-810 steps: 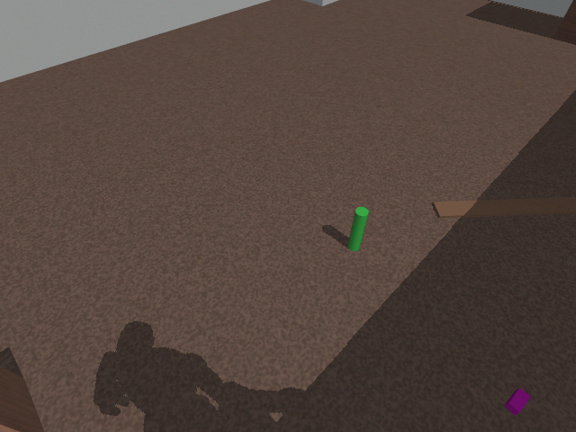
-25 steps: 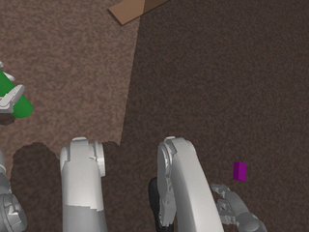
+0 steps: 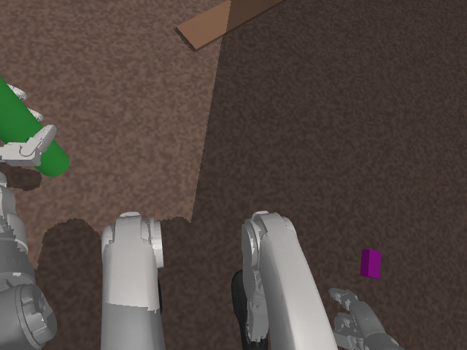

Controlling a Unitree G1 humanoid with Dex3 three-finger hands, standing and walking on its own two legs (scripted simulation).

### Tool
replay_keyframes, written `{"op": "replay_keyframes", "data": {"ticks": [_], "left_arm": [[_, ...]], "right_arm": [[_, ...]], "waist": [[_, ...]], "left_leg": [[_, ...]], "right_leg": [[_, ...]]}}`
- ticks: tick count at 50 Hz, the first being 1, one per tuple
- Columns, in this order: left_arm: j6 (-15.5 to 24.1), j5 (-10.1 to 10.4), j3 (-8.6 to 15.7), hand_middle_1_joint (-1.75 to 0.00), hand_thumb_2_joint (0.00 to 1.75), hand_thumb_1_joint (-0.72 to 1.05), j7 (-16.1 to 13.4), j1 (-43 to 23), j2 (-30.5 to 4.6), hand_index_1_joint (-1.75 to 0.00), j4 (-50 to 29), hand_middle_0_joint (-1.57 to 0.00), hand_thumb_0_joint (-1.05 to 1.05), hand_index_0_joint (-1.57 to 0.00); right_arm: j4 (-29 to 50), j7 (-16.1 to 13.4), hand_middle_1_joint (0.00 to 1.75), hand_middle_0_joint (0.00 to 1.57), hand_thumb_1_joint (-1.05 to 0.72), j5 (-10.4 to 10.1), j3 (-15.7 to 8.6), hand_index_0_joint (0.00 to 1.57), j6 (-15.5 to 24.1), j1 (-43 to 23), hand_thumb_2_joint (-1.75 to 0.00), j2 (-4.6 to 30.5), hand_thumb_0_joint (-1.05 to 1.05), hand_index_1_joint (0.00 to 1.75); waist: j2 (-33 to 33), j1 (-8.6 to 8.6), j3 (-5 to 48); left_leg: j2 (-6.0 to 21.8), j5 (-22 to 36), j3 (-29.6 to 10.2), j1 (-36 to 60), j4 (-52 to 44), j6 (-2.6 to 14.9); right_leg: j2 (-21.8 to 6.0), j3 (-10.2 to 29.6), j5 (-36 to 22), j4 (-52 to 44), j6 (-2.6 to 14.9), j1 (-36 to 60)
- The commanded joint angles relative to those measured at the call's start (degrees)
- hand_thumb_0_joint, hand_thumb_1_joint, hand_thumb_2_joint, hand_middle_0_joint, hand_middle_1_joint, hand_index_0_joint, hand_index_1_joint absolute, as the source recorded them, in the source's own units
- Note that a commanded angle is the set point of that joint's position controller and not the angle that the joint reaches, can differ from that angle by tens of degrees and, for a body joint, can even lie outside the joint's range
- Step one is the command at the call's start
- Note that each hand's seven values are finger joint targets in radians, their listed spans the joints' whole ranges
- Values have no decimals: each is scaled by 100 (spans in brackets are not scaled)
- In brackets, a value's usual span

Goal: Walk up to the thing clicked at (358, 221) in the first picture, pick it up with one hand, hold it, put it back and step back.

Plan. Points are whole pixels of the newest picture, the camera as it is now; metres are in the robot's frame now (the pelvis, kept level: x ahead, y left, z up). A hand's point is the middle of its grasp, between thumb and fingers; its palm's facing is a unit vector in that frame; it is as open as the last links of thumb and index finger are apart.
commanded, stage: settle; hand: left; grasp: from the side
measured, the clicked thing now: (23, 133) +0.43 +0.32 -0.04
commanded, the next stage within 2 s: lift in 0.42 s
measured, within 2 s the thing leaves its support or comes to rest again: neither
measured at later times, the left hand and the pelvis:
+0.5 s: hand (20, 118) +0.44 +0.31 -0.01, palm faces +0.32 -0.94 -0.07, open 8.3 cm; pelvis +0.00 +0.00 +0.02, yaw +1 degrees
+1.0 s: hand out of the picture +0.42 +0.30 +0.06, palm faces +0.30 -0.95 -0.06, open 8.3 cm; pelvis +0.01 +0.00 +0.07, yaw +3 degrees
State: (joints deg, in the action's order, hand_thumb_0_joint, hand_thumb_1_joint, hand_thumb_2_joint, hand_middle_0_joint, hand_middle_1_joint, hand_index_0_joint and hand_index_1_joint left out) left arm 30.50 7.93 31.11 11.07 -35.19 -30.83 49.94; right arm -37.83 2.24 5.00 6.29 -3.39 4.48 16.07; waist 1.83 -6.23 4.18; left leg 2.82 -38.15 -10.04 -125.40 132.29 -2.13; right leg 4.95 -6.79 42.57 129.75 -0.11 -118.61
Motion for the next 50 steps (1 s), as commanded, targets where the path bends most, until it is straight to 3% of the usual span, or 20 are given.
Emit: {"op": "replay_keyframes", "data": {"ticks": [1, 4, 7, 13, 14, 17, 21, 22, 26, 28, 30, 31, 35, 36, 39, 42, 43, 45, 49, 50], "left_arm": [[484, 160, 268, -146, 137, 27, -39, -1825, -1739, -147, -1400, -133, 0, -133], [463, 128, 157, -149, 139, 29, -48, -1822, -1566, -150, -1206, -135, 0, -136], [531, 141, 298, -147, 140, 30, -81, -2027, -1751, -149, -1425, -134, 0, -134], [520, 102, 122, -147, 140, 30, -54, -1914, -1508, -148, -1091, -133, 0, -133], [556, 81, 273, -146, 139, 29, -91, -2136, -1748, -147, -1380, -132, 0, -133], [568, 105, 113, -145, 138, 27, -98, -2115, -1492, -147, -1242, -130, 0, -131], [565, -6, 199, -144, 139, 34, -148, -2047, -1668, -145, -1245, -130, 0, -130], [563, -31, 132, -144, 139, 32, -144, -2096, -1642, -146, -1196, -129, 0, -130], [591, 56, 162, -143, 138, 28, -176, -2187, -1574, -145, -1271, -128, 0, -128], [581, 47, 122, -147, 129, 25, -176, -2099, -1499, -146, -1171, -132, 0, -136], [580, 40, 131, -147, 130, 25, -141, -1979, -1522, -145, -1201, -131, 0, -134], [607, 17, 217, -147, 129, 24, -129, -2156, -1729, -145, -1532, -131, 0, -134], [504, 125, 97, -147, 130, 28, 16, -1944, -1423, -145, -1556, -131, 0, -135], [500, 144, 159, -146, 129, 31, 8, -2058, -1536, -144, -1783, -131, 0, -135], [374, 200, 105, -146, 129, 28, 3, -1873, -1404, -144, -1845, -130, 0, -134], [256, 240, -40, -146, 129, 26, 1, -1772, -1215, -144, -2072, -130, 0, -134], [197, 231, 7, -146, 129, 26, -16, -1674, -1250, -144, -2059, -130, 0, -134], [137, 249, -147, -146, 129, 27, -5, -1683, -1090, -144, -2229, -130, 0, -133], [-13, 335, -195, -142, 125, 24, -51, -1369, -884, -140, -2457, -126, 0, -130], [-52, 353, -90, -143, 126, 26, -88, -1186, -961, -140, -2520, -127, 0, -131]], "right_arm": [[289, -71, 30, 20, -88, -11, -500, 20, 73, 691, -90, 1275, 0, 30], [277, -73, 30, 20, -88, -33, -524, 20, 69, 702, -90, 1246, 0, 30], [221, -64, 30, 20, -88, -29, -511, 20, 82, 771, -90, 1217, 0, 30], [262, -57, 30, 20, -88, -45, -546, 20, 108, 726, -90, 1200, 0, 30], [246, -55, 30, 20, -88, -26, -553, 20, 114, 799, -90, 1192, 0, 30], [237, -47, 30, 20, -88, -28, -547, 20, 125, 764, -90, 1167, 0, 30], [212, -50, 30, 20, -88, -26, -591, 20, 116, 828, -90, 1195, 0, 30], [215, -46, 30, 20, -88, -24, -585, 20, 124, 802, -90, 1170, 0, 30], [170, -56, 30, 20, -88, -37, -569, 20, 125, 821, -90, 1113, 0, 30], [184, -54, 30, 20, -92, -44, -584, 20, 142, 826, -90, 1115, 0, 30], [202, -56, 30, 20, -91, -65, -612, 20, 140, 815, -90, 1152, 0, 30], [217, -64, 30, 20, -92, -63, -634, 20, 129, 844, -90, 1156, 0, 30], [224, -71, 30, 20, -91, -116, -696, 20, 141, 880, -90, 1153, 0, 30], [236, -83, 30, 20, -91, -128, -703, 20, 150, 928, -90, 1143, 0, 30], [304, -110, 30, 20, -91, -185, -740, 20, 161, 917, -90, 1082, 0, 30], [374, -138, 30, 20, -91, -261, -803, 20, 198, 894, -90, 1060, 0, 30], [379, -159, 30, 20, -91, -279, -854, 20, 206, 929, -90, 1069, 0, 30], [396, -181, 30, 20, -91, -322, -853, 20, 224, 915, -90, 1024, 0, 30], [489, -224, 30, 20, -90, -395, -879, 20, 277, 861, -90, 981, 0, 30], [526, -244, 30, 20, -91, -421, -901, 20, 286, 875, -90, 984, 0, 30]], "waist": [[-1637, 113, 3940], [-1522, 48, 3781], [-1523, 98, 3864], [-1463, 24, 3812], [-1440, 78, 4011], [-1445, 54, 3943], [-1565, 129, 4079], [-1513, 72, 4003], [-1415, 78, 3982], [-1343, 50, 3968], [-1486, 118, 4022], [-1567, 155, 4218], [-1685, 143, 4344], [-1694, 196, 4487], [-1492, 211, 4509], [-1535, 271, 4428], [-1410, 255, 4406], [-1374, 216, 4297], [-1204, 235, 4185], [-1126, 309, 4238]], "left_leg": [[41, 735, 417, 3059, -1562, 334], [37, 731, 424, 3034, -1615, 340], [32, 844, 428, 3067, -1623, 341], [12, 726, 451, 3091, -1727, 351], [6, 754, 487, 3062, -1682, 361], [4, 725, 496, 3097, -1727, 355], [5, 803, 473, 3351, -1834, 329], [8, 788, 509, 3255, -1793, 348], [-8, 758, 552, 3144, -1799, 371], [-9, 728, 539, 3129, -1826, 373], [-7, 746, 497, 3388, -1956, 344], [-3, 788, 511, 3473, -1958, 342], [-16, 1001, 493, 3811, -2117, 332], [-20, 1105, 504, 3849, -2133, 329], [-26, 1130, 567, 3817, -2178, 378], [-42, 936, 563, 3934, -2428, 362], [-30, 887, 569, 3990, -2484, 372], [-30, 810, 558, 4024, -2606, 370], [-39, 738, 532, 4155, -2875, 389], [-39, 700, 531, 4239, -2979, 386]], "right_leg": [[37, -121, -1209, -1552, 229, 1615], [31, -123, -1193, -1614, 225, 1537], [31, -110, -1285, -1602, 225, 1641], [9, -93, -1185, -1708, 225, 1632], [17, -46, -1226, -1763, 208, 1806], [7, -33, -1183, -1766, 214, 1723], [-2, -54, -1196, -1753, 246, 1720], [6, -21, -1197, -1809, 224, 1749], [-1, 50, -1192, -1939, 198, 1901], [5, 42, -1158, -1973, 204, 1890], [-6, -23, -1128, -1889, 243, 1778], [-3, -2, -1163, -1921, 243, 1869], [-30, 14, -1309, -1963, 258, 1871], [-30, 37, -1395, -1992, 259, 1982], [-36, 134, -1445, -2223, 222, 2204], [-55, 173, -1262, -2393, 259, 2141], [-49, 191, -1215, -2512, 243, 2220], [-59, 208, -1157, -2631, 248, 2263], [-83, 221, -1120, -2901, 229, 2445], [-85, 241, -1058, -3015, 231, 2576]]}}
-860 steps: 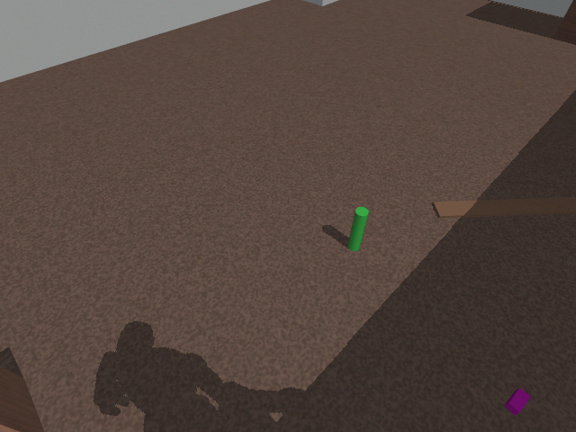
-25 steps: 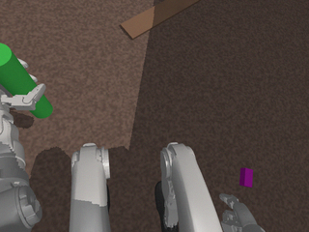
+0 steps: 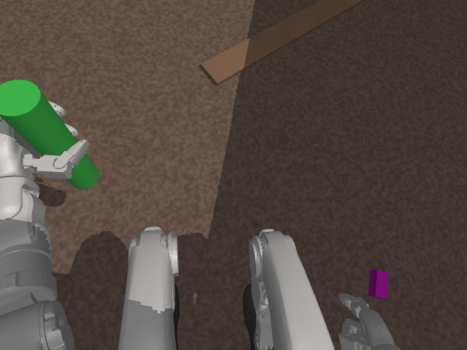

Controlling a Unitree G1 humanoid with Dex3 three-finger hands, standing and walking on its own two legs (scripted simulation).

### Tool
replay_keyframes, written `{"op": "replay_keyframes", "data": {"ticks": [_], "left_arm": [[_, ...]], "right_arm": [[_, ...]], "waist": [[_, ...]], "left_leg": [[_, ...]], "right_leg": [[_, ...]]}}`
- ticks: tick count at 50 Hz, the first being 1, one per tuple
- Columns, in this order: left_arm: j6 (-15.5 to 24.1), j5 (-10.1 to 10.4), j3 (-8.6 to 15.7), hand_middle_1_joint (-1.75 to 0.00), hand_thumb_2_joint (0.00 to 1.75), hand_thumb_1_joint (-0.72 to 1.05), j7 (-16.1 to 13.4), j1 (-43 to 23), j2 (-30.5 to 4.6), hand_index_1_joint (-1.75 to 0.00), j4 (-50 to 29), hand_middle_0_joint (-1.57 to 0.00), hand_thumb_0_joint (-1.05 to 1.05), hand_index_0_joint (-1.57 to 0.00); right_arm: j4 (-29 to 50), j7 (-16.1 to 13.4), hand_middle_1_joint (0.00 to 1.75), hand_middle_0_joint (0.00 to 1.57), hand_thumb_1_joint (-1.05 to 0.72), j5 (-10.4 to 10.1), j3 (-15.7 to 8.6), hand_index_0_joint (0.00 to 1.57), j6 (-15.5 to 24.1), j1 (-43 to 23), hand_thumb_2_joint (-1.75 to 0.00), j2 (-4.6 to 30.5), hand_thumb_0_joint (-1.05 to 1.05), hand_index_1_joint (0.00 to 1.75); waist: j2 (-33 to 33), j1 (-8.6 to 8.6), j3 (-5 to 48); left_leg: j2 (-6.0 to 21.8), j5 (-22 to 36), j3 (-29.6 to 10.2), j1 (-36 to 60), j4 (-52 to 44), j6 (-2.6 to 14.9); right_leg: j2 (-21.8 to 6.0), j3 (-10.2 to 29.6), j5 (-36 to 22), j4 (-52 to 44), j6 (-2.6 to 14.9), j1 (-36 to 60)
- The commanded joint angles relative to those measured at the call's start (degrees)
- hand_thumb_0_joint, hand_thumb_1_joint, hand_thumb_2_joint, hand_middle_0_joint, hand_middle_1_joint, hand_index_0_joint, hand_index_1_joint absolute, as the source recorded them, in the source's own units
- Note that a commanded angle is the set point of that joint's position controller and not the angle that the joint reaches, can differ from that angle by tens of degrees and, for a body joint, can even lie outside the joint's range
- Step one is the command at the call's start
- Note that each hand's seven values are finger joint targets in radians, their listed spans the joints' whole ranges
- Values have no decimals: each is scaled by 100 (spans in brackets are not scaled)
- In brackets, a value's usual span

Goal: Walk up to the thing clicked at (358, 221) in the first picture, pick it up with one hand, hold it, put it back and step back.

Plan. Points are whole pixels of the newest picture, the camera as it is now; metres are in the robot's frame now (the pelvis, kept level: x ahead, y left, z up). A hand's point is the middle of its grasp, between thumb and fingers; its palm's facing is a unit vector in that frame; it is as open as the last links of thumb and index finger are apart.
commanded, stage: lift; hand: left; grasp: from the side
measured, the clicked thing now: (58, 146) +0.43 +0.28 -0.02
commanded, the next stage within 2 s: hold in 1.72 s
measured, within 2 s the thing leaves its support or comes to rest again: neither
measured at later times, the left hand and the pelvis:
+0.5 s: hand out of the picture +0.39 +0.26 +0.17, palm faces +0.28 -0.96 -0.06, open 8.2 cm; pelvis +0.03 +0.01 +0.14, yaw +4 degrees
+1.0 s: hand out of the picture +0.38 +0.24 +0.27, palm faces +0.28 -0.96 -0.05, open 8.2 cm; pelvis +0.05 +0.01 +0.24, yaw +6 degrees
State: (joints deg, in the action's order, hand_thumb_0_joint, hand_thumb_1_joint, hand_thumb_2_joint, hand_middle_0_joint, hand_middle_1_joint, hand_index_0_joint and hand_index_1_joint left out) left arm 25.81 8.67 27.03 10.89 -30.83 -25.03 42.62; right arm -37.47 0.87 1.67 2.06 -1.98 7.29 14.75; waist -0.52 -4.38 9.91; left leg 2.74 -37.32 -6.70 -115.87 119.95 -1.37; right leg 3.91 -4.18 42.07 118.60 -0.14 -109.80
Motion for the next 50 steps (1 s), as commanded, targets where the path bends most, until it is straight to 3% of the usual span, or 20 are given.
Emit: {"op": "replay_keyframes", "data": {"ticks": [1, 2, 4, 7, 8, 10, 14, 16, 18, 19, 20, 22, 23, 28, 30, 31, 33, 35, 37, 50], "left_arm": [[368, 241, 253, -143, 126, 25, -93, -1451, -1474, -140, -1795, -127, 0, -131], [364, 258, 308, -143, 127, 26, -132, -1555, -1551, -140, -2152, -126, 0, -130], [264, 268, 95, -145, 127, 24, -185, -1466, -1295, -142, -2366, -129, 0, -133], [97, 285, 44, -140, 123, 24, -284, -1165, -1253, -138, -2684, -125, 0, -129], [24, 297, -150, -140, 124, 24, -299, -945, -979, -138, -2623, -125, 0, -129], [-51, 270, -4, -140, 124, 25, -417, -1001, -1196, -138, -3184, -125, 0, -128], [-302, 302, -440, -137, 122, 25, -524, -464, -704, -135, -3525, -122, 0, -126], [-417, 280, -311, -137, 121, 27, -639, -122, -796, -134, -3642, -122, 0, -126], [-464, 292, -480, -136, 121, 26, -738, -115, -657, -134, -4150, -122, 0, -125], [-532, 323, -413, -137, 121, 26, -808, 162, -613, -135, -4057, -122, 0, -126], [-562, 342, -636, -137, 121, 25, -832, 217, -390, -135, -4075, -122, 0, -125], [-601, 319, -564, -137, 122, 27, -946, 276, -464, -135, -4124, -123, 0, -126], [-619, 316, -677, -138, 122, 25, -966, 432, -262, -136, -3798, -123, 0, -126], [-515, 178, -937, -137, 121, 17, -1035, 234, -215, -136, -4125, -124, 0, -127], [-502, 177, -988, -135, 119, 17, -1030, 412, -130, -134, -3893, -122, 0, -125], [-558, 162, -1201, -136, 120, 17, -999, 787, 208, -135, -3297, -123, 0, -126], [-461, 154, -979, -135, 119, 17, -1019, 414, -162, -134, -3834, -123, 0, -125], [-437, 144, -1160, -135, 119, 18, -995, 478, -19, -134, -3947, -123, 0, -125], [-436, 162, -1127, -135, 119, 19, -1030, 641, 61, -134, -3778, -124, 0, -126], [-248, 83, -1359, -132, 118, 22, -1149, 673, 386, -132, -3688, -123, 0, -125]], "right_arm": [[507, -117, 30, 20, -91, -99, -484, 20, 139, 590, -90, 1097, 0, 30], [509, -123, 30, 20, -90, -109, -499, 20, 144, 585, -90, 1092, 0, 30], [544, -133, 30, 20, -91, -134, -503, 20, 168, 590, -90, 1021, 0, 30], [592, -177, 30, 20, -90, -190, -517, 20, 214, 556, -90, 985, 0, 30], [607, -185, 30, 20, -90, -208, -528, 20, 232, 528, -90, 973, 0, 30], [614, -221, 30, 20, -90, -230, -561, 20, 244, 573, -90, 959, 0, 30], [698, -272, 30, 20, -90, -306, -561, 20, 291, 491, -89, 899, 0, 30], [701, -310, 30, 20, -90, -341, -577, 20, 313, 523, -89, 884, 0, 30], [797, -327, 30, 20, -90, -371, -550, 20, 339, 454, -89, 826, 0, 30], [808, -343, 30, 20, -90, -392, -555, 20, 347, 465, -89, 833, 0, 30], [779, -351, 30, 20, -90, -402, -522, 20, 367, 462, -89, 794, 0, 30], [729, -390, 30, 20, -90, -406, -510, 20, 410, 500, -89, 740, 0, 30], [695, -394, 30, 20, -90, -412, -484, 20, 426, 540, -89, 712, 0, 30], [660, -386, 30, 20, -90, -360, -493, 20, 520, 607, -90, 676, 0, 30], [653, -384, 30, 20, -91, -348, -488, 20, 557, 604, -90, 660, 0, 30], [618, -362, 30, 20, -91, -346, -474, 20, 570, 645, -90, 641, 0, 30], [636, -342, 30, 20, -90, -328, -510, 20, 562, 692, -90, 716, 0, 30], [664, -305, 30, 20, -90, -316, -500, 20, 555, 727, -90, 692, 0, 30], [741, -297, 30, 20, -91, -302, -521, 20, 576, 676, -90, 723, 0, 30], [788, -248, 30, 20, -91, -254, -435, 20, 571, 661, -90, 547, 0, 30]], "waist": [[-918, 137, 3585], [-952, 219, 3685], [-897, 142, 3687], [-864, 191, 3626], [-815, 149, 3501], [-895, 211, 3663], [-890, 162, 3385], [-860, 238, 3396], [-926, 223, 3291], [-832, 237, 3266], [-871, 170, 3096], [-645, 130, 2839], [-567, 56, 2740], [-733, 61, 2494], [-706, 93, 2351], [-510, 33, 2172], [-780, 187, 2408], [-801, 215, 2377], [-653, 221, 2327], [-328, 228, 1718]], "left_leg": [[-35, 622, 199, 3302, -1837, 309], [-26, 646, 203, 3467, -1905, 299], [-26, 705, 210, 3636, -2048, 306], [-33, 735, 234, 3861, -2321, 310], [-26, 777, 224, 3984, -2412, 316], [-25, 899, 227, 4272, -2576, 316], [-30, 757, 154, 4779, -3130, 277], [-43, 815, 127, 5055, -3380, 276], [-63, 702, 108, 5260, -3686, 251], [-61, 821, 94, 5453, -3807, 257], [-71, 875, 92, 5554, -3917, 254], [-90, 1071, 156, 5568, -4039, 285], [-96, 1228, 145, 5697, -4132, 300], [-100, 1634, 166, 6372, -4598, 260], [-119, 1729, 197, 6536, -4757, 252], [-102, 1824, 174, 6607, -4863, 258], [-91, 2140, 169, 7095, -5067, 219], [-72, 2452, 139, 7427, -5223, 179], [-89, 2619, 158, 7500, -5308, 189], [-186, 2027, 349, 7677, -6183, 206]], "right_leg": [[7, -18, -1019, -1958, 231, 1777], [12, 7, -1026, -2020, 242, 1817], [1, 47, -1088, -2231, 228, 2036], [-22, 107, -1141, -2537, 213, 2365], [-28, 114, -1194, -2626, 211, 2389], [-44, 156, -1318, -2827, 201, 2680], [-65, 162, -1232, -3265, 205, 2969], [-80, 163, -1310, -3466, 191, 3263], [-89, 167, -1245, -3682, 188, 3500], [-95, 159, -1347, -3786, 178, 3637], [-97, 157, -1409, -3883, 174, 3678], [-101, 192, -1618, -4176, 135, 4039], [-109, 194, -1757, -4234, 134, 4150], [-140, 188, -2078, -4634, 156, 4572], [-147, 194, -2182, -4837, 154, 4822], [-151, 167, -2255, -4928, 147, 4896], [-162, 160, -2446, -5046, 170, 5105], [-150, 106, -2576, -5143, 181, 5204], [-153, 97, -2755, -5304, 168, 5491], [-193, 183, -2605, -6218, 118, 6548]]}}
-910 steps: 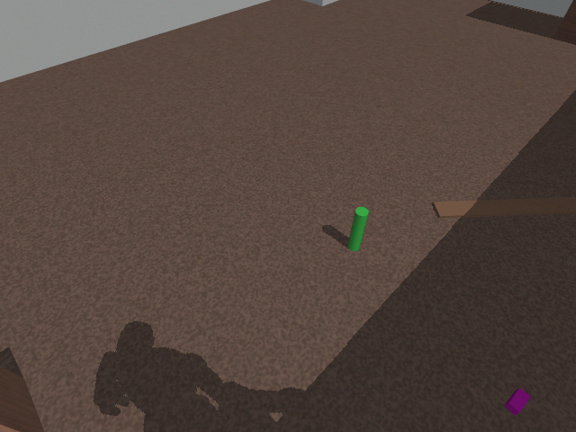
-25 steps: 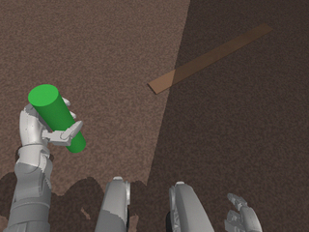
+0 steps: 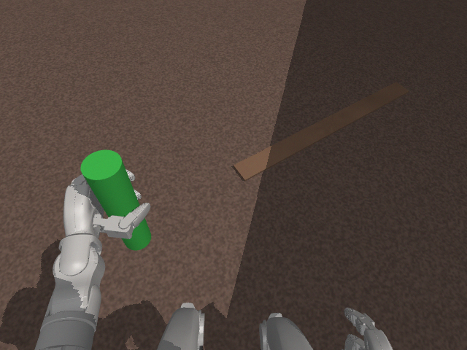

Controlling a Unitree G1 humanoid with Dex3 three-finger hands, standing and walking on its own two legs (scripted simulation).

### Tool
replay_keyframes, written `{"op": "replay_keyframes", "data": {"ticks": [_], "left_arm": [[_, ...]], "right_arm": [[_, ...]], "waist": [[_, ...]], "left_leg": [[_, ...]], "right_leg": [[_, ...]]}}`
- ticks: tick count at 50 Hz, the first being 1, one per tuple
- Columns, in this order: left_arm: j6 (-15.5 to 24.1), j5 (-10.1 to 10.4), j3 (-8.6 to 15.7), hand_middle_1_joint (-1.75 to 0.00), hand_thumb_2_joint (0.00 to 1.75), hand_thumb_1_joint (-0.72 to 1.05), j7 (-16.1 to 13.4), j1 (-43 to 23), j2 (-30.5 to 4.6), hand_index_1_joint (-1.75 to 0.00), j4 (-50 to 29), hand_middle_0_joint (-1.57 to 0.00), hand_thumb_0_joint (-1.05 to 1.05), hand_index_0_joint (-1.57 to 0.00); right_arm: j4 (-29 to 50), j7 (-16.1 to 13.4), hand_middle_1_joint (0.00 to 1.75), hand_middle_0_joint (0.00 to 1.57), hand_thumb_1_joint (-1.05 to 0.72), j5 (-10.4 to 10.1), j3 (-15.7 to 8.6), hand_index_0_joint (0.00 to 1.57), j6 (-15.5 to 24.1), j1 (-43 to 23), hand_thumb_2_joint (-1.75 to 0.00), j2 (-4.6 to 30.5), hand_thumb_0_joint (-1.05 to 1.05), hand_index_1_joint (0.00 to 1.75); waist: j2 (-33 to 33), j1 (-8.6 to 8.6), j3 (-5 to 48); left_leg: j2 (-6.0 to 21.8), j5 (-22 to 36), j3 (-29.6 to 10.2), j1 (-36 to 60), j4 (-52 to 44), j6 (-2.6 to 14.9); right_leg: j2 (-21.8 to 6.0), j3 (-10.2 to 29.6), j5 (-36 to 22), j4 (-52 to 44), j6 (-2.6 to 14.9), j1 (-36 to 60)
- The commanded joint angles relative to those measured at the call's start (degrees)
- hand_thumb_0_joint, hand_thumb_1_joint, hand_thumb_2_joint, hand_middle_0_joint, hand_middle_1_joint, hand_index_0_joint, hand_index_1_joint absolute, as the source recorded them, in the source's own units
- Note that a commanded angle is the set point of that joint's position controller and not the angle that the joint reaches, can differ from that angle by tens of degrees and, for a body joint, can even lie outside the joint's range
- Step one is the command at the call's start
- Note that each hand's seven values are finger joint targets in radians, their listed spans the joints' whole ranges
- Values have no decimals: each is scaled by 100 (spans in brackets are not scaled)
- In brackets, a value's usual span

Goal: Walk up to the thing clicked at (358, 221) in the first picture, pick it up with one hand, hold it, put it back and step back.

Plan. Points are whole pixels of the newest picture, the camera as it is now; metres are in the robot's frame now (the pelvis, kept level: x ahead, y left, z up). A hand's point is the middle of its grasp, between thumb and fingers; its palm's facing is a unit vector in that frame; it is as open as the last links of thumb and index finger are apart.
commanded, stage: lift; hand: left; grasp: from the side
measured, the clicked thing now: (123, 208) +0.35 +0.20 +0.02
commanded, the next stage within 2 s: hold in 0.72 s
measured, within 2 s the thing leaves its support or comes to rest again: neither
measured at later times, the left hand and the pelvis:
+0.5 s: hand (127, 189) +0.35 +0.18 +0.08, palm faces +0.18 -0.98 -0.03, open 8.2 cm; pelvis +0.02 -0.01 +0.04, yaw +1 degrees
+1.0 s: hand (129, 178) +0.36 +0.17 +0.09, palm faces +0.18 -0.98 -0.03, open 8.2 cm; pelvis +0.03 -0.01 +0.05, yaw +1 degrees
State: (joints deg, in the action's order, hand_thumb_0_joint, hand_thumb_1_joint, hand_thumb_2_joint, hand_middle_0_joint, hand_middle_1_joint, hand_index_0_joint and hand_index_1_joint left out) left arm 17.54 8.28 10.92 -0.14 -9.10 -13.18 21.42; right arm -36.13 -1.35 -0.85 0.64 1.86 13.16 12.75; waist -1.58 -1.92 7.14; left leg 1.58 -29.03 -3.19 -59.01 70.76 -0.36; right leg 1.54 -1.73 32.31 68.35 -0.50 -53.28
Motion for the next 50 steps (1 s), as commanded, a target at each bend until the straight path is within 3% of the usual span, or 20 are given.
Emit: {"op": "replay_keyframes", "data": {"ticks": [1, 6, 8, 10, 13, 14, 16, 18, 19, 23, 24, 28, 29, 30, 34, 40, 44, 45, 46, 50], "left_arm": [[604, 113, 294, -132, 118, 22, -74, -1609, -885, -132, -1706, -123, 0, -125], [641, 101, 196, -132, 119, 25, -131, -1625, -820, -132, -1753, -124, 0, -125], [606, 66, 41, -133, 120, 24, -138, -1391, -544, -133, -1236, -124, 0, -125], [693, 90, 209, -133, 120, 25, -186, -1739, -756, -133, -1575, -123, 0, -125], [674, 76, 42, -133, 121, 26, -143, -1407, -588, -133, -1374, -123, 0, -124], [734, 91, 145, -132, 121, 28, -180, -1653, -742, -132, -1790, -122, 0, -123], [659, 106, 40, -133, 121, 26, -136, -1210, -428, -133, -1029, -122, 0, -123], [753, 89, 143, -133, 121, 28, -180, -1710, -727, -133, -1742, -123, 0, -124], [712, 84, 34, -134, 122, 29, -159, -1353, -519, -134, -1305, -124, 0, -125], [786, 131, 91, -135, 124, 27, -167, -1616, -635, -136, -1670, -125, 0, -126], [740, 135, 38, -136, 124, 26, -134, -1389, -484, -136, -1238, -126, 0, -127], [795, 66, 36, -135, 124, 26, -190, -1573, -622, -136, -1601, -125, 0, -126], [775, 88, 6, -136, 125, 27, -175, -1318, -453, -137, -1332, -126, 0, -127], [834, 109, 107, -136, 124, 26, -198, -1660, -649, -136, -1773, -126, 0, -127], [742, 133, 18, -136, 123, 24, -170, -1214, -423, -136, -1281, -126, 0, -126], [779, 101, 36, -137, 125, 29, -168, -1327, -543, -137, -1578, -127, 0, -128], [731, 106, -56, -135, 117, 27, -177, -1230, -348, -135, -1201, -128, 0, -129], [801, 98, 11, -134, 116, 26, -214, -1588, -562, -134, -1797, -127, 0, -128], [752, 95, -49, -134, 117, 26, -197, -1341, -405, -135, -1344, -127, 0, -128], [782, 74, -22, -135, 117, 24, -232, -1340, -462, -135, -1519, -128, 0, -129]], "right_arm": [[639, -41, 30, 20, -91, 4, -299, 20, 193, 61, -90, 752, 0, 30], [601, -84, 30, 20, -91, 8, -289, 20, 205, 67, -90, 747, 0, 30], [579, -75, 30, 20, -91, 39, -257, 20, 218, 21, -90, 703, 0, 30], [559, -79, 30, 20, -91, 39, -276, 20, 232, 10, -90, 720, 0, 30], [592, -85, 30, 20, -91, 52, -244, 20, 204, 52, -90, 683, 0, 30], [572, -92, 30, 20, -90, 57, -276, 20, 215, 60, -90, 710, 0, 30], [610, -79, 30, 20, -90, 49, -251, 20, 214, 6, -90, 692, 0, 30], [549, -69, 30, 20, -91, 65, -279, 20, 203, 90, -90, 704, 0, 30], [573, -64, 30, 20, -91, 66, -259, 20, 188, 19, -90, 700, 0, 30], [530, -53, 30, 20, -91, 57, -269, 20, 186, 50, -90, 686, 0, 30], [517, -44, 30, 20, -91, 65, -275, 20, 193, 31, -90, 712, 0, 30], [530, -9, 30, 20, -91, 71, -299, 20, 150, 45, -90, 727, 0, 30], [572, -1, 30, 20, -91, 86, -282, 20, 147, 7, -90, 694, 0, 30], [538, 0, 30, 20, -91, 82, -308, 20, 151, 63, -90, 722, 0, 30], [549, -6, 30, 20, -91, 77, -278, 20, 139, 10, -90, 682, 0, 30], [524, 2, 30, 20, -91, 85, -309, 20, 88, 78, -90, 711, 0, 30], [541, 37, 30, 20, -93, 81, -316, 20, 95, 13, -90, 731, 0, 30], [522, 35, 30, 20, -93, 80, -313, 20, 90, 25, -90, 718, 0, 30], [527, 39, 30, 20, -93, 89, -317, 20, 80, 17, -90, 723, 0, 30], [559, 64, 30, 20, -93, 82, -327, 20, 74, -4, -90, 727, 0, 30]], "waist": [[-271, -18, 2069], [-310, -36, 1821], [-156, -101, 1554], [-336, -42, 1743], [-145, -77, 1663], [-215, -21, 1750], [104, -76, 1476], [-298, -25, 1833], [-186, -43, 1570], [-193, -6, 1651], [-99, -58, 1558], [-282, 28, 1560], [-120, -17, 1558], [-207, 22, 1653], [78, -46, 1550], [-67, -7, 1682], [-52, -50, 1386], [-197, 19, 1540], [-99, -51, 1562], [-130, 34, 1406]], "left_leg": [[-77, 1171, 32, 2094, -1294, 109], [-82, 1141, 57, 2323, -1544, 93], [-71, 945, 46, 2276, -1668, 99], [-77, 992, 41, 2447, -1731, 81], [-91, 1165, 70, 2483, -1799, 103], [-101, 1205, 95, 2507, -1810, 101], [-105, 1238, 110, 2433, -1862, 127], [-89, 1435, 100, 2769, -1902, 95], [-88, 1407, 82, 2753, -1959, 90], [-91, 1751, 124, 2895, -1965, 114], [-74, 1761, 97, 2947, -1999, 112], [-66, 1869, 99, 3140, -2112, 75], [-83, 1878, 95, 3078, -2093, 90], [-89, 1912, 125, 3122, -2095, 93], [-123, 1924, 189, 3010, -2095, 146], [-121, 2387, 179, 3279, -2120, 151], [-99, 2345, 163, 3349, -2244, 125], [-91, 2394, 162, 3462, -2263, 115], [-102, 2461, 155, 3485, -2246, 128], [-84, 2447, 123, 3496, -2373, 96]], "right_leg": [[25, -22, -1642, -1284, 137, 979], [16, 1, -1621, -1510, 140, 1093], [29, -27, -1462, -1631, 131, 1102], [7, -26, -1506, -1653, 141, 1206], [21, -6, -1684, -1785, 117, 1422], [0, 37, -1744, -1834, 106, 1550], [17, 22, -1811, -1891, 87, 1617], [11, 17, -1936, -1873, 118, 1652], [27, -19, -1872, -1912, 119, 1578], [13, 26, -2219, -1973, 107, 1834], [32, -6, -2188, -1981, 108, 1769], [30, -7, -2221, -2027, 131, 1835], [38, -3, -2258, -2052, 111, 1949], [30, 28, -2332, -2087, 110, 2010], [2, 104, -2502, -2220, 39, 2262], [18, 92, -2870, -2235, 60, 2378], [33, 58, -2739, -2306, 73, 2315], [30, 67, -2772, -2313, 77, 2376], [33, 68, -2818, -2323, 68, 2398], [46, 25, -2740, -2339, 92, 2438]]}}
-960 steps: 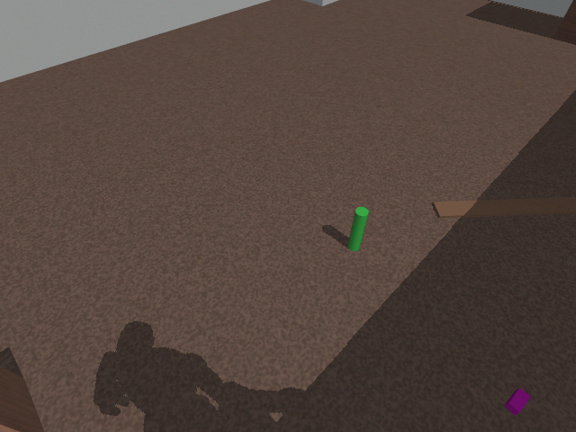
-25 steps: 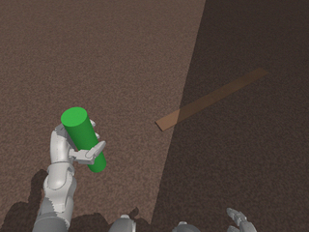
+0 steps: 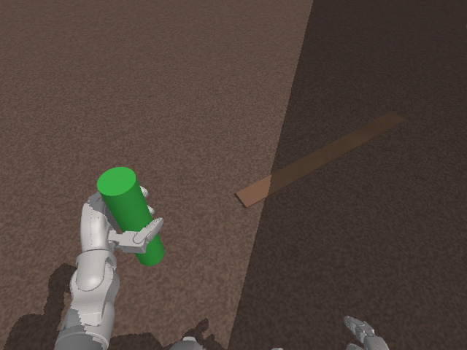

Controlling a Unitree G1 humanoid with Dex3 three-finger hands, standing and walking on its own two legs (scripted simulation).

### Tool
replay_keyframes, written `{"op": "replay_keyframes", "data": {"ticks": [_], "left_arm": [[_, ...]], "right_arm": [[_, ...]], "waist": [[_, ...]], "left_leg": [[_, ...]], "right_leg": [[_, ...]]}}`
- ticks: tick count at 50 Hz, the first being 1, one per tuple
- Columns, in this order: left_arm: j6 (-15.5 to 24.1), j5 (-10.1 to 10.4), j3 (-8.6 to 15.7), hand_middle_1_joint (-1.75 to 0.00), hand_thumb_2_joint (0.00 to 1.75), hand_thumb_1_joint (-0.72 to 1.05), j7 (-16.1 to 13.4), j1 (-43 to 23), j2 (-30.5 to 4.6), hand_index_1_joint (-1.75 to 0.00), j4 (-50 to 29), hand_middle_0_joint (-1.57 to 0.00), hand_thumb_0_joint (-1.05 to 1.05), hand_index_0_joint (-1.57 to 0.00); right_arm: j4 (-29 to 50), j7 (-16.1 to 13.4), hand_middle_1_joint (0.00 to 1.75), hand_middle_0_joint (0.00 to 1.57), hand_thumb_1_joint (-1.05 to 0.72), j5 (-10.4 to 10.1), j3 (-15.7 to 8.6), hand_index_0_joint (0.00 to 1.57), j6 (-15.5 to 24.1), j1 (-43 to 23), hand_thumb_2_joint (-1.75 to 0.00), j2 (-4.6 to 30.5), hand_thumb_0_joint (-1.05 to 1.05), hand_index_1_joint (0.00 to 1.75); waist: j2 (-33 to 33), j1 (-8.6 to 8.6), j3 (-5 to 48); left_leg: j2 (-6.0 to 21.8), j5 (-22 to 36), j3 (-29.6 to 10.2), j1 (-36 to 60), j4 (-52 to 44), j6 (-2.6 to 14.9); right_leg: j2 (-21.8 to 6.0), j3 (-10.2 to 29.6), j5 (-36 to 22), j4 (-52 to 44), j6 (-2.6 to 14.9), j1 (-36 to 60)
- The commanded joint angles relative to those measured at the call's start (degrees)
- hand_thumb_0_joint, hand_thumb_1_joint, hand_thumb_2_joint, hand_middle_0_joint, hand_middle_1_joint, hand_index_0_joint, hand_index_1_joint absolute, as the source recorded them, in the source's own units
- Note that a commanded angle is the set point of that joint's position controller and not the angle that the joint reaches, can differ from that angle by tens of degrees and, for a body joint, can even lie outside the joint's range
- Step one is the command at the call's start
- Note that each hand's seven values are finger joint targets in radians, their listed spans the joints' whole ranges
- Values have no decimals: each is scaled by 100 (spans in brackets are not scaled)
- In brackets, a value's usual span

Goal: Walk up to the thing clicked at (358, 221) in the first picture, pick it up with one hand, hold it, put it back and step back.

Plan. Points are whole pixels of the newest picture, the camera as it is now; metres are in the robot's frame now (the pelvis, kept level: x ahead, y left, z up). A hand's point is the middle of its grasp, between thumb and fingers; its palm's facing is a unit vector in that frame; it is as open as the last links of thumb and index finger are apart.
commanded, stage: hold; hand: left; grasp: from the side
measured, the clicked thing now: (137, 224) +0.33 +0.17 +0.03
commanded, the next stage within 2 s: none
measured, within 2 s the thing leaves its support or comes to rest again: neither
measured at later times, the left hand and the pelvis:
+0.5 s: hand (135, 220) +0.32 +0.17 +0.06, palm faces +0.17 -0.98 -0.03, open 8.2 cm; pelvis -0.01 +0.00 +0.01, yaw +0 degrees
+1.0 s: hand (131, 223) +0.31 +0.17 +0.06, palm faces +0.19 -0.98 -0.02, open 8.2 cm; pelvis -0.02 +0.00 +0.01, yaw +0 degrees
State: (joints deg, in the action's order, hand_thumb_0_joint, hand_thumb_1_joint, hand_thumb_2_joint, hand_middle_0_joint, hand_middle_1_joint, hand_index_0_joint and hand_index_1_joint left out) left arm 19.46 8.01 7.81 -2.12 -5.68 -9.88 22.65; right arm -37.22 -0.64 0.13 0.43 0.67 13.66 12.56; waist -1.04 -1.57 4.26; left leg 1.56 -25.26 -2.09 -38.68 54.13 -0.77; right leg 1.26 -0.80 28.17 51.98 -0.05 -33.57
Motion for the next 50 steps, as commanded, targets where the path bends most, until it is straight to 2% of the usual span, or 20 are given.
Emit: {"op": "replay_keyframes", "data": {"ticks": [1, 2, 4, 10, 11, 13, 15, 20, 25, 26, 27, 29, 31, 32, 36, 38, 41, 43, 47, 50], "left_arm": [[565, 102, 234, -134, 116, 25, -17, -1504, -652, -135, -1402, -128, 0, -129], [626, 109, 329, -134, 116, 26, -57, -1850, -847, -134, -1877, -128, 0, -129], [573, 102, 178, -135, 116, 24, -29, -1559, -625, -135, -1453, -128, 0, -129], [553, 75, 202, -134, 115, 23, -77, -1703, -754, -134, -1805, -128, 0, -129], [502, 97, 65, -133, 115, 24, -47, -1427, -506, -134, -1434, -128, 0, -128], [554, 106, 271, -133, 115, 25, -82, -1800, -816, -134, -1940, -126, 0, -127], [484, 71, 72, -133, 115, 24, -67, -1546, -597, -133, -1586, -126, 0, -127], [537, 92, 242, -134, 117, 32, -105, -1885, -815, -134, -1964, -127, 0, -128], [431, 97, 53, -134, 117, 27, -89, -1608, -525, -134, -1661, -126, 0, -127], [434, 94, 227, -134, 117, 29, -106, -1753, -731, -134, -1758, -126, 0, -127], [408, 89, 94, -133, 117, 27, -76, -1711, -599, -134, -1553, -126, 0, -126], [435, 67, 299, -135, 118, 28, -100, -1830, -825, -135, -1674, -127, 0, -128], [453, 69, 196, -134, 118, 28, -83, -1756, -663, -135, -1538, -126, 0, -127], [484, 72, 302, -135, 119, 29, -92, -1779, -737, -135, -1552, -127, 0, -128], [575, 125, 152, -135, 118, 32, -17, -1533, -501, -135, -1331, -127, 0, -128], [636, 89, 173, -135, 119, 32, -35, -1775, -717, -135, -1901, -127, 0, -127], [611, 84, 139, -134, 117, 30, -13, -1700, -696, -134, -1873, -126, 0, -126], [630, 103, 306, -132, 117, 28, -47, -1990, -890, -133, -1966, -125, 0, -125], [545, 145, 230, -133, 117, 28, -68, -1918, -638, -134, -1498, -125, 0, -125], [566, 103, 309, -134, 119, 28, -28, -1839, -775, -135, -1383, -126, 0, -126]], "right_arm": [[699, -1, 30, 20, -93, -14, -300, 20, 192, -82, -91, 727, 0, 30], [680, 0, 30, 20, -93, -20, -319, 20, 184, -42, -91, 762, 0, 30], [707, 8, 30, 20, -93, -19, -305, 20, 175, -117, -91, 741, 0, 30], [689, -13, 30, 20, -94, -35, -306, 20, 187, -149, -91, 744, 0, 30], [708, -11, 30, 20, -93, -35, -282, 20, 187, -155, -91, 708, 0, 30], [695, -29, 30, 20, -93, -36, -299, 20, 196, -148, -91, 730, 0, 30], [736, -28, 30, 20, -93, -39, -281, 20, 188, -235, -91, 727, 0, 30], [691, -41, 30, 20, -93, -46, -292, 20, 219, -221, -91, 756, 0, 30], [723, -63, 30, 20, -93, -42, -249, 20, 234, -264, -91, 692, 0, 30], [693, -77, 30, 20, -93, -43, -262, 20, 235, -252, -91, 716, 0, 30], [726, -83, 30, 20, -93, -47, -242, 20, 231, -301, -91, 703, 0, 30], [681, -77, 30, 20, -93, -54, -268, 20, 229, -306, -91, 721, 0, 30], [710, -79, 30, 20, -92, -48, -253, 20, 230, -351, -91, 688, 0, 30], [696, -71, 30, 20, -92, -57, -270, 20, 240, -348, -91, 706, 0, 30], [731, -35, 30, 20, -93, -32, -290, 20, 273, -375, -91, 733, 0, 30], [722, -37, 30, 20, -93, -13, -295, 20, 286, -276, -91, 729, 0, 30], [742, -68, 30, 20, -93, -30, -265, 20, 298, -314, -91, 712, 0, 30], [669, -90, 30, 20, -93, -50, -268, 20, 312, -335, -91, 736, 0, 30], [623, -121, 30, 20, -93, -45, -229, 20, 305, -360, -91, 680, 0, 30], [615, -109, 30, 20, -92, -51, -272, 20, 314, -377, -91, 735, 0, 30]], "waist": [[-56, -20, 1723], [-182, 5, 1767], [-171, -23, 1580], [-129, -24, 1569], [36, -69, 1518], [-71, -3, 1745], [-84, -42, 1485], [-232, 18, 1693], [2, -49, 1439], [-47, -3, 1475], [57, -58, 1355], [-47, 14, 1375], [30, 5, 1149], [40, 31, 1109], [-21, 7, 1333], [-169, 30, 1762], [-14, -12, 1682], [-180, -7, 1548], [96, -86, 1091], [-22, 8, 1113]], "left_leg": [[-81, 2073, 19, 1430, -688, 152], [-81, 2050, 19, 1494, -744, 140], [-86, 1924, 17, 1492, -800, 125], [-98, 1813, 70, 1541, -859, 139], [-101, 1789, 54, 1460, -851, 156], [-114, 1778, 81, 1526, -862, 158], [-107, 1783, 79, 1548, -934, 144], [-72, 1723, 17, 1792, -1043, 99], [-122, 1718, 109, 1604, -1025, 146], [-123, 1703, 120, 1609, -1031, 152], [-123, 1646, 125, 1590, -1042, 162], [-115, 1578, 117, 1605, -1095, 152], [-118, 1398, 112, 1480, -1133, 133], [-124, 1248, 110, 1409, -1162, 121], [-117, 1382, 95, 1554, -1124, 118], [-128, 1636, 108, 1761, -1047, 124], [-142, 1523, 115, 1700, -1076, 135], [-126, 1450, 111, 1733, -1121, 120], [-132, 1090, 125, 1404, -1148, 144], [-138, 1023, 135, 1411, -1175, 127]], "right_leg": [[67, -66, -2368, -728, 28, 539], [66, -59, -2342, -736, 42, 563], [70, -68, -2183, -770, 46, 505], [49, -34, -2191, -897, 21, 584], [50, -44, -2187, -924, 4, 621], [23, -17, -2222, -948, -2, 770], [44, -40, -2183, -944, 11, 662], [57, -83, -2005, -981, 51, 666], [24, -18, -2188, -1075, -11, 772], [11, -5, -2178, -1110, -14, 803], [2, 2, -2139, -1161, -34, 783], [-6, -10, -2039, -1142, -9, 759], [2, -32, -1870, -1157, 4, 655], [-9, -42, -1731, -1152, 18, 671], [18, -51, -1797, -1078, 26, 679], [10, -13, -2044, -1065, 19, 825], [-1, 8, -2000, -1132, -9, 901], [-6, 19, -1907, -1134, 14, 772], [-30, 24, -1650, -1250, -25, 625], [-44, 23, -1539, -1251, 8, 600]]}}
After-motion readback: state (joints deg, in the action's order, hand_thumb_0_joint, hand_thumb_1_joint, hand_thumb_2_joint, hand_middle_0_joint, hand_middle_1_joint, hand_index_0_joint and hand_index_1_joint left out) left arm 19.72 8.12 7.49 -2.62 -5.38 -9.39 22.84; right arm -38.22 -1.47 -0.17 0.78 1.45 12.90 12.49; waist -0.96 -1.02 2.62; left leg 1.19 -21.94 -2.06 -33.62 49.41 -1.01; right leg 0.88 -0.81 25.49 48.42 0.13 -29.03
